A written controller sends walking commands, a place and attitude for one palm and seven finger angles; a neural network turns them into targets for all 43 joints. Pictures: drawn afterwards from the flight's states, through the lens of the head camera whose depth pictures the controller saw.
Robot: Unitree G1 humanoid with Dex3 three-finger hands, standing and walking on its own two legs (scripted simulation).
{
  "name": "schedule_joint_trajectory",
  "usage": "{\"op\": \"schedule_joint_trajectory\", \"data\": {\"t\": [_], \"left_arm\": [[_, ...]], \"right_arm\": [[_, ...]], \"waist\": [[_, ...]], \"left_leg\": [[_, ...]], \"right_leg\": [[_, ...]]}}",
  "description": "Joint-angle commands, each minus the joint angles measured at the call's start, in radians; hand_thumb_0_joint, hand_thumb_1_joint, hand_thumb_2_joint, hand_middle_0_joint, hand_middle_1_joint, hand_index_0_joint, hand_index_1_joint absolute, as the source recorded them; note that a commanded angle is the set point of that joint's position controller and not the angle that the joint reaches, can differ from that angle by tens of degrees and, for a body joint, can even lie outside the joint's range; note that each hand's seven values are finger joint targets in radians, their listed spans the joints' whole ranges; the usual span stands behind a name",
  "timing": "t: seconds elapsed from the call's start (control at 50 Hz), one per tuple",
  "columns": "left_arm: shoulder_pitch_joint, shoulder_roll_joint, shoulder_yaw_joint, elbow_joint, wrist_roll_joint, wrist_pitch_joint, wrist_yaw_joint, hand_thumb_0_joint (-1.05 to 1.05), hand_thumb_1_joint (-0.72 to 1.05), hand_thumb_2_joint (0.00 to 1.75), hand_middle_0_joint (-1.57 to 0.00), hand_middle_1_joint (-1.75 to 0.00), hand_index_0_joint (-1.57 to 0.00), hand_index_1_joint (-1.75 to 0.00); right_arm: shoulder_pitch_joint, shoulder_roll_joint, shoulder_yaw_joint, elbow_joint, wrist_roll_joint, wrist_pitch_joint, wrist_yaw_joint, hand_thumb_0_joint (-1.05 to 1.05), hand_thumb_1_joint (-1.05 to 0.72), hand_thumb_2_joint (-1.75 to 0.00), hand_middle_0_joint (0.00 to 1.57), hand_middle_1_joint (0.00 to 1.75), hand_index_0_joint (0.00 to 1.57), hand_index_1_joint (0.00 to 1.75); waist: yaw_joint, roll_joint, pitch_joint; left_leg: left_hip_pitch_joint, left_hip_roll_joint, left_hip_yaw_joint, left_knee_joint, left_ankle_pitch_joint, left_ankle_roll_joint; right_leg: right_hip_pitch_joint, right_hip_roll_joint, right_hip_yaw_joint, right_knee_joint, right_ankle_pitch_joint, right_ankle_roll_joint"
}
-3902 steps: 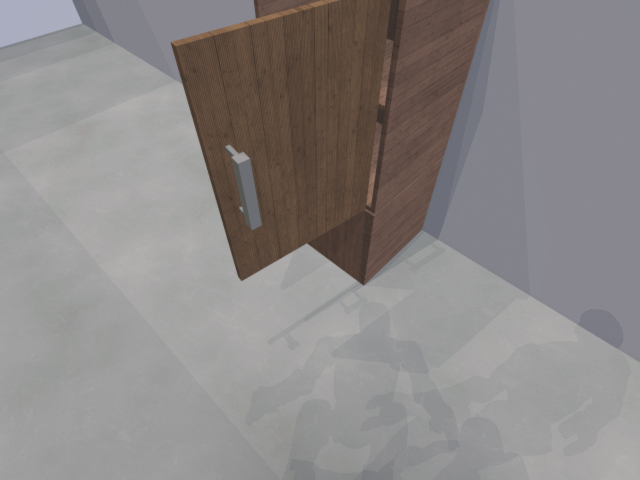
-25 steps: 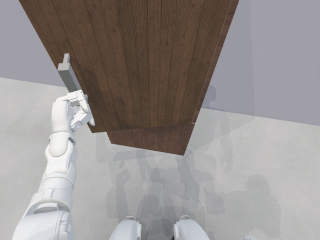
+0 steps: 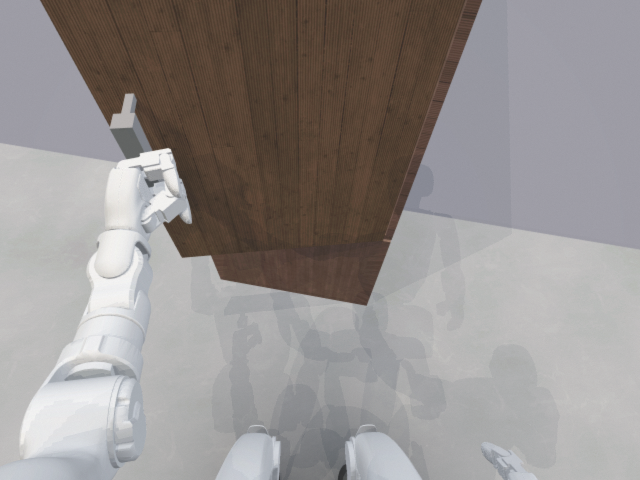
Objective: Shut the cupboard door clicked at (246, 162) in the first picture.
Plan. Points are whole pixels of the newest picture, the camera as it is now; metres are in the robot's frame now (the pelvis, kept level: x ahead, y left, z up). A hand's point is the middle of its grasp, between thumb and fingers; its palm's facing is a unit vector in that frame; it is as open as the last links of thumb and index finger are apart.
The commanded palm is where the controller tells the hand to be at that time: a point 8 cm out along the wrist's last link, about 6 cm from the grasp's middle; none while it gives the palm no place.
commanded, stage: push the door shut along its arc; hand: left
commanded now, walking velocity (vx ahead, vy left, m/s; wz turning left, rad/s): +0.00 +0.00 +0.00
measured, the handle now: (150, 160) +0.52 +0.23 +0.06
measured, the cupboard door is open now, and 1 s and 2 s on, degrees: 17 0 0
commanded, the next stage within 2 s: pull the fist back off the door in 1.20 s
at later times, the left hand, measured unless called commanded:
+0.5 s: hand (190, 165) +0.50 +0.17 +0.06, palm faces -0.09 -1.00 -0.02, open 3.1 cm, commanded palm +0.50 +0.21 +0.06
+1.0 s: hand (201, 135) +0.56 +0.16 +0.06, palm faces -0.22 -0.97 -0.01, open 3.1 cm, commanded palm +0.57 +0.18 +0.06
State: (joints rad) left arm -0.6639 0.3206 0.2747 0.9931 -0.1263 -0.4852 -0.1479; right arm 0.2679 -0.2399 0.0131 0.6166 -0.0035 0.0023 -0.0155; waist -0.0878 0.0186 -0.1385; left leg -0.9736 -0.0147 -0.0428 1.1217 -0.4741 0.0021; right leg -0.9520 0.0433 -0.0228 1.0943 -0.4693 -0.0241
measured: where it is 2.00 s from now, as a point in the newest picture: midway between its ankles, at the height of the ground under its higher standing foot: outside the picture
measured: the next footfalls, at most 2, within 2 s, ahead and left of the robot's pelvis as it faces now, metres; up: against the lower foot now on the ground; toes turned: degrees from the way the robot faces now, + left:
none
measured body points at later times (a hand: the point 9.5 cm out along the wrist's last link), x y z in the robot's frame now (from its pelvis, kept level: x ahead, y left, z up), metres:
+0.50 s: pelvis -0.01 +0.01 -0.01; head +0.12 +0.02 +0.42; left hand +0.50 +0.22 +0.07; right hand +0.01 -0.26 -0.13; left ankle +0.03 +0.12 -0.65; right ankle +0.03 -0.11 -0.65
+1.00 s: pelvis +0.00 +0.02 -0.03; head +0.16 +0.05 +0.39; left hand +0.57 +0.22 +0.07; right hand -0.03 -0.24 -0.13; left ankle +0.03 +0.12 -0.65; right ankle +0.03 -0.11 -0.65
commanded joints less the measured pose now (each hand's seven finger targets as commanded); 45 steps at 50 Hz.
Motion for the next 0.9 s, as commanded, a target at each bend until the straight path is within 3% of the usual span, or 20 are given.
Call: {"op": "schedule_joint_trajectory", "data": {"t": [0.0, 0.1, 0.16, 0.22, 0.26, 0.28, 0.32, 0.36, 0.42, 0.46, 0.48, 0.52, 0.62, 0.72, 0.74, 0.76, 0.78, 0.8, 0.84, 0.88], "left_arm": [[-0.436, 0.218, 0.046, -0.124, -0.018, -0.041, -0.048, 0.0, 0.9, 0.9, -1.3, -1.5, -1.3, -1.5], [-0.529, 0.246, 0.04, -0.084, -0.019, -0.026, -0.094, 0.0, 0.9, 0.9, -1.3, -1.5, -1.3, -1.5], [-0.59, 0.244, 0.028, -0.083, -0.019, -0.026, -0.11, 0.0, 0.9, 0.9, -1.3, -1.5, -1.3, -1.5], [-0.618, 0.285, 0.048, -0.082, -0.016, -0.022, -0.124, 0.0, 0.9, 0.9, -1.3, -1.5, -1.3, -1.5], [-0.635, 0.286, 0.04, -0.086, -0.009, -0.025, -0.132, 0.0, 0.9, 0.9, -1.3, -1.5, -1.3, -1.5], [-0.64, 0.283, 0.038, -0.065, -0.01, -0.017, -0.133, 0.0, 0.9, 0.9, -1.3, -1.5, -1.3, -1.5], [-0.656, 0.35, 0.084, -0.046, -0.005, -0.01, -0.131, 0.0, 0.9, 0.9, -1.3, -1.5, -1.3, -1.5], [-0.712, 0.358, 0.079, -0.043, 0.0, -0.008, -0.135, 0.0, 0.9, 0.9, -1.3, -1.5, -1.3, -1.5], [-0.742, 0.407, 0.095, -0.01, 0.015, 0.002, -0.147, 0.0, 0.9, 0.9, -1.3, -1.5, -1.3, -1.5], [-0.763, 0.407, 0.09, -0.027, 0.019, -0.006, -0.161, 0.0, 0.9, 0.9, -1.3, -1.5, -1.3, -1.5], [-0.756, 0.379, 0.069, -0.007, 0.016, 0.001, -0.17, 0.0, 0.9, 0.9, -1.3, -1.5, -1.3, -1.5], [-0.774, 0.422, 0.095, 0.051, 0.014, 0.021, -0.18, 0.0, 0.9, 0.9, -1.3, -1.5, -1.3, -1.5], [-0.853, 0.495, 0.123, 0.072, 0.03, 0.041, -0.195, 0.0, 0.9, 0.9, -1.3, -1.5, -1.3, -1.5], [-0.898, 0.493, 0.1, 0.073, 0.044, 0.059, -0.221, 0.0, 0.9, 0.9, -1.3, -1.5, -1.3, -1.5], [-0.925, 0.474, 0.087, 0.066, 0.042, 0.059, -0.226, 0.0, 0.9, 0.9, -1.3, -1.5, -1.3, -1.5], [-0.932, 0.496, 0.098, 0.064, 0.049, 0.063, -0.228, 0.0, 0.9, 0.9, -1.3, -1.5, -1.3, -1.5], [-0.947, 0.457, 0.068, 0.072, 0.048, 0.072, -0.231, 0.0, 0.9, 0.9, -1.3, -1.5, -1.3, -1.5], [-0.957, 0.469, 0.076, 0.09, 0.05, 0.082, -0.233, 0.0, 0.9, 0.9, -1.3, -1.5, -1.3, -1.5], [-0.981, 0.497, 0.09, 0.087, 0.053, 0.09, -0.236, 0.0, 0.9, 0.9, -1.3, -1.5, -1.3, -1.5], [-1.03, 0.471, 0.057, 0.083, 0.061, 0.099, -0.239, 0.0, 0.9, 0.9, -1.3, -1.5, -1.3, -1.5]], "right_arm": [[0.128, -0.166, -0.057, -0.076, 0.001, -0.02, -0.01, 0.0, -0.9, -0.9, 0.2, 0.3, 0.2, 0.3], [0.151, -0.172, -0.056, -0.065, 0.006, -0.013, -0.011, 0.0, -0.9, -0.9, 0.2, 0.3, 0.2, 0.3], [0.168, -0.178, -0.06, -0.057, 0.005, -0.014, -0.01, 0.0, -0.9, -0.9, 0.2, 0.3, 0.2, 0.3], [0.186, -0.186, -0.061, -0.05, 0.003, -0.012, -0.008, 0.0, -0.9, -0.9, 0.2, 0.3, 0.2, 0.3], [0.198, -0.189, -0.061, -0.047, 0.002, -0.01, -0.005, 0.0, -0.9, -0.9, 0.2, 0.3, 0.2, 0.3], [0.201, -0.189, -0.06, -0.042, 0.002, -0.008, -0.003, 0.0, -0.9, -0.9, 0.2, 0.3, 0.2, 0.3], [0.21, -0.197, -0.058, -0.041, 0.003, -0.003, -0.005, 0.0, -0.9, -0.9, 0.2, 0.3, 0.2, 0.3], [0.215, -0.196, -0.054, -0.037, 0.002, -0.005, -0.004, 0.0, -0.9, -0.9, 0.2, 0.3, 0.2, 0.3], [0.228, -0.203, -0.05, -0.037, 0.002, -0.005, -0.004, 0.0, -0.9, -0.9, 0.2, 0.3, 0.2, 0.3], [0.236, -0.203, -0.051, -0.036, -0.002, -0.009, -0.002, 0.0, -0.9, -0.9, 0.2, 0.3, 0.2, 0.3], [0.24, -0.203, -0.05, -0.037, 0.0, -0.008, 0.001, 0.0, -0.9, -0.9, 0.2, 0.3, 0.2, 0.3], [0.247, -0.212, -0.044, -0.03, 0.002, -0.006, 0.0, 0.0, -0.9, -0.9, 0.2, 0.3, 0.2, 0.3], [0.265, -0.218, -0.035, -0.036, -0.001, -0.012, 0.001, 0.0, -0.9, -0.9, 0.2, 0.3, 0.2, 0.3], [0.288, -0.225, -0.034, -0.034, -0.004, -0.009, 0.006, 0.0, -0.9, -0.9, 0.2, 0.3, 0.2, 0.3], [0.295, -0.225, -0.036, -0.033, -0.007, -0.011, 0.007, 0.0, -0.9, -0.9, 0.2, 0.3, 0.2, 0.3], [0.297, -0.229, -0.036, -0.027, -0.006, -0.008, 0.006, 0.0, -0.9, -0.9, 0.2, 0.3, 0.2, 0.3], [0.299, -0.228, -0.037, -0.026, -0.007, -0.008, 0.008, 0.0, -0.9, -0.9, 0.2, 0.3, 0.2, 0.3], [0.304, -0.23, -0.035, -0.02, -0.006, -0.008, 0.008, 0.0, -0.9, -0.9, 0.2, 0.3, 0.2, 0.3], [0.317, -0.233, -0.033, -0.019, -0.008, -0.008, 0.006, 0.0, -0.9, -0.9, 0.2, 0.3, 0.2, 0.3], [0.322, -0.23, -0.032, -0.007, -0.011, -0.009, 0.007, 0.0, -0.9, -0.9, 0.2, 0.3, 0.2, 0.3]], "waist": [[-0.037, 0.015, -0.403], [-0.064, 0.028, -0.395], [-0.079, 0.064, -0.433], [-0.079, 0.077, -0.466], [-0.079, 0.118, -0.498], [-0.089, 0.107, -0.472], [-0.089, 0.072, -0.465], [-0.103, 0.102, -0.466], [-0.117, 0.088, -0.454], [-0.109, 0.154, -0.502], [-0.119, 0.158, -0.496], [-0.136, 0.118, -0.433], [-0.153, 0.134, -0.468], [-0.165, 0.197, -0.514], [-0.177, 0.2, -0.528], [-0.173, 0.212, -0.538], [-0.189, 0.22, -0.528], [-0.194, 0.194, -0.51], [-0.194, 0.217, -0.523], [-0.21, 0.243, -0.532]], "left_leg": [[0.203, 0.008, -0.001, -0.12, 0.206, 0.026], [0.174, 0.01, -0.007, -0.101, 0.193, 0.03], [0.209, 0.013, -0.016, -0.087, 0.213, 0.03], [0.216, 0.016, -0.02, -0.081, 0.226, 0.03], [0.264, 0.019, -0.031, -0.08, 0.263, 0.026], [0.253, 0.02, -0.028, -0.079, 0.246, 0.027], [0.208, 0.02, -0.028, -0.079, 0.225, 0.032], [0.196, 0.021, -0.026, -0.069, 0.214, 0.034], [0.162, 0.023, -0.027, -0.062, 0.193, 0.038], [0.224, 0.026, -0.035, -0.058, 0.241, 0.031], [0.238, 0.027, -0.037, -0.056, 0.248, 0.03], [0.186, 0.033, -0.04, -0.053, 0.207, 0.034], [0.144, 0.034, -0.037, -0.023, 0.209, 0.04], [0.211, 0.043, -0.057, -0.009, 0.268, 0.032], [0.234, 0.043, -0.064, -0.003, 0.289, 0.034], [0.253, 0.049, -0.072, -0.005, 0.3, 0.028], [0.265, 0.048, -0.074, -0.003, 0.296, 0.029], [0.246, 0.05, -0.074, 0.001, 0.284, 0.031], [0.251, 0.049, -0.077, 0.005, 0.305, 0.031], [0.281, 0.053, -0.086, 0.01, 0.321, 0.027]], "right_leg": [[0.21, -0.017, 0.038, -0.14, 0.263, 0.005], [0.177, -0.015, 0.042, -0.133, 0.245, 0.005], [0.135, -0.012, 0.037, -0.121, 0.243, 0.003], [0.137, -0.01, 0.036, -0.114, 0.242, 0.001], [0.108, -0.007, 0.026, -0.103, 0.25, -0.004], [0.097, -0.006, 0.025, -0.112, 0.236, -0.001], [0.124, -0.004, 0.032, -0.115, 0.226, -0.001], [0.106, -0.003, 0.034, -0.11, 0.214, 0.001], [0.105, -0.001, 0.039, -0.112, 0.196, 0.001], [0.083, 0.0, 0.03, -0.098, 0.218, -0.006], [0.06, 0.003, 0.025, -0.099, 0.215, -0.006], [0.036, 0.007, 0.023, -0.106, 0.176, -0.004], [0.032, 0.009, 0.028, -0.088, 0.176, -0.004], [-0.032, 0.012, 0.009, -0.067, 0.19, -0.009], [-0.054, 0.014, 0.004, -0.06, 0.197, -0.01], [-0.065, 0.014, 0.0, -0.058, 0.196, -0.01], [-0.093, 0.014, -0.003, -0.062, 0.189, -0.009], [-0.092, 0.017, -0.002, -0.066, 0.183, -0.008], [-0.099, 0.018, -0.004, -0.059, 0.191, -0.013], [-0.13, 0.017, -0.011, -0.056, 0.194, -0.012]]}}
